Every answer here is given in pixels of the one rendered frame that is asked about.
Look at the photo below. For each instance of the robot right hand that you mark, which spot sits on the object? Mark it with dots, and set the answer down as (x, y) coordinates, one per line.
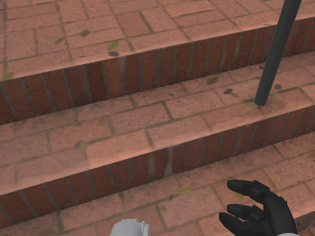
(274, 219)

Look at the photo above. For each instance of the robot left thigh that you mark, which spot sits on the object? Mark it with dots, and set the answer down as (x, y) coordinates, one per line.
(131, 227)

